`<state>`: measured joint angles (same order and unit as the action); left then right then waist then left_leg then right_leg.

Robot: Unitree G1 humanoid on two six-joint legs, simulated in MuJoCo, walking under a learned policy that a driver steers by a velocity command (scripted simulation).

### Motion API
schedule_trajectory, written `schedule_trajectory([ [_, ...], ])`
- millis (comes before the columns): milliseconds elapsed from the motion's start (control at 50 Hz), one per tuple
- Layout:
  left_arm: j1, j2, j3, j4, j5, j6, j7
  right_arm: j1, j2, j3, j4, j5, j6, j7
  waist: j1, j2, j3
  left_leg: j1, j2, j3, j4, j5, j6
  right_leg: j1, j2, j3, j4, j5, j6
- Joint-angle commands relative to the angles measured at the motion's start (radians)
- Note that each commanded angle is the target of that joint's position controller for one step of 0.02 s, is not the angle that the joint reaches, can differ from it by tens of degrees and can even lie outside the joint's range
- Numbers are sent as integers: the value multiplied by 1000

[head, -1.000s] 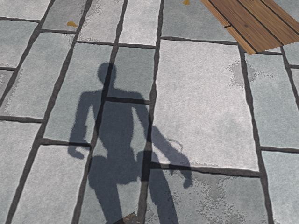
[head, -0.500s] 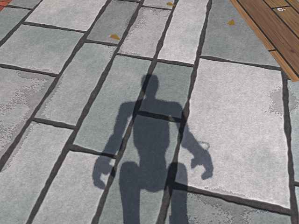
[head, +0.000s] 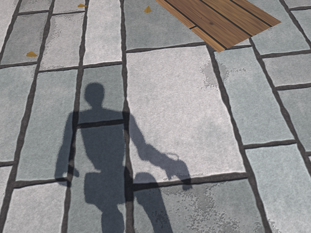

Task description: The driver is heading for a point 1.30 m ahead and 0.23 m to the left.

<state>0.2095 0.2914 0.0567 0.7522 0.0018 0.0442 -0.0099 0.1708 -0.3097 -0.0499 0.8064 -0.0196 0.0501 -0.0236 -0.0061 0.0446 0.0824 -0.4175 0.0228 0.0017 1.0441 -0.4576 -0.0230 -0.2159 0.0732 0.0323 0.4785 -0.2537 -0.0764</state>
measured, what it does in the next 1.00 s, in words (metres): steps on the spot, turning left: left foot, then right foot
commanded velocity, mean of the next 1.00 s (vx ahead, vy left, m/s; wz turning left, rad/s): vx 0.07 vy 0.00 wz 0.27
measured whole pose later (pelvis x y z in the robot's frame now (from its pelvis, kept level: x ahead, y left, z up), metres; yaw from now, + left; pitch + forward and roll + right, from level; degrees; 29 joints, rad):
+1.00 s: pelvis +0.03 +0.00 +0.01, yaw +22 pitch +1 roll +1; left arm 0.37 0.27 0.04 0.84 0.03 -0.05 0.02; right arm 0.17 -0.31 -0.08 0.83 -0.04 0.04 0.08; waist 0.05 0.03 0.01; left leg -0.51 -0.01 -0.07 0.93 -0.24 -0.01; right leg -0.01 -0.01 -0.12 0.24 -0.24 -0.04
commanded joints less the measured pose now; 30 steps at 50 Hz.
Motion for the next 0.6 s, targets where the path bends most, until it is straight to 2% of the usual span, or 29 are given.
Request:
schedule_trajectory([
  [20, 7, 156, 40, -54, -4, -5, 11, 17, -99, -24, -55, -7, -11, 10, 3, -143, -105, -111, -2, -38, 42, 70, -16, 149, -234, 257, -151, 532, -144],
  [80, 24, 145, 35, -45, 2, -13, 13, 28, -77, -18, -48, 3, -3, 12, 11, -135, -119, -103, -5, -25, -41, 85, -25, 166, -238, 247, -164, 478, -148],
  [180, 9, 75, -10, -12, 30, -24, 27, 17, -35, 3, -20, 5, 7, 12, 31, -157, -102, 91, 2, -18, -293, 96, -1, 63, -237, 203, -206, 292, -127],
  [220, 3, 98, -13, 5, 36, -26, 31, 22, -44, 4, -4, 11, 6, 11, 35, -165, -81, 162, -20, -10, -372, 93, 15, 25, -245, 204, -200, 244, -121],
  [260, -15, 139, -4, 15, 27, -22, 38, 33, -65, 0, 0, 14, -1, 10, 19, -151, -64, 182, -38, -4, -440, 94, 32, 22, -261, 215, -155, 265, -122],
  [300, -21, 154, 1, 25, 14, -18, 46, 59, -61, 5, 8, 11, -19, 8, -12, -108, -57, 247, -34, -22, -623, 244, 52, 11, -253, 198, -94, 302, -85],
  [320, -13, 149, 2, 22, 14, -21, 49, 66, -90, 1, 7, 2, -30, 5, -6, -66, -70, 279, 14, -112, -664, 335, 70, -3, -225, 180, -41, 270, -51],
  [340, 7, 123, 0, 3, 17, -23, 47, 86, -157, -10, 2, -8, -41, 3, 27, 56, -96, 305, 147, -293, -688, 532, 107, -40, -129, 96, 87, 162, -14],
  [360, -19, 86, -6, 2, 10, -14, 52, 69, -192, -26, 10, 16, -40, 12, 19, 167, -62, 243, 254, -439, -714, 677, 224, -93, 3, -20, 155, -82, 30],
  [380, -41, 96, -5, 2, 14, -8, 57, 90, -157, -20, 5, 9, -44, 20, -13, 169, -65, 258, 305, -514, -756, 703, 291, -142, 13, -7, 292, -260, 40],
  [400, -57, 98, -1, 1, 11, -6, 53, 95, -152, -23, 9, 6, -44, 21, -19, 134, -64, 262, 288, -494, -768, 667, 310, -179, 9, 15, 411, -305, 44],
  [420, -57, 92, 0, 4, 9, -5, 47, 72, -149, -27, 7, 5, -37, 17, -2, 88, -60, 255, 241, -441, -759, 630, 297, -197, -4, 27, 474, -285, 54],
  [440, -56, 88, 2, 3, 10, -4, 42, 55, -148, -33, 4, 9, -31, 11, 10, 75, -53, 253, 203, -402, -752, 598, 273, -215, -20, 33, 485, -250, 63],
  [480, -54, 73, -4, 3, 13, -7, 38, 38, -133, -38, -2, 12, -20, 9, 10, 80, -79, 291, 134, -348, -733, 568, 237, -223, -18, 11, 423, -216, 89],
  [540, -78, 61, -10, -16, 6, -11, 41, 74, -142, -52, 6, 10, -9, 13, -24, 98, -113, 320, 130, -384, -711, 546, 240, -204, -13, -2, 309, -212, 105],
  [600, -39, 72, -9, -20, -2, -19, 48, 37, -162, -66, -6, 6, 0, 22, -14, 121, -136, 270, 121, -432, -693, 547, 214, -95, 2, -4, 164, -179, 93],
])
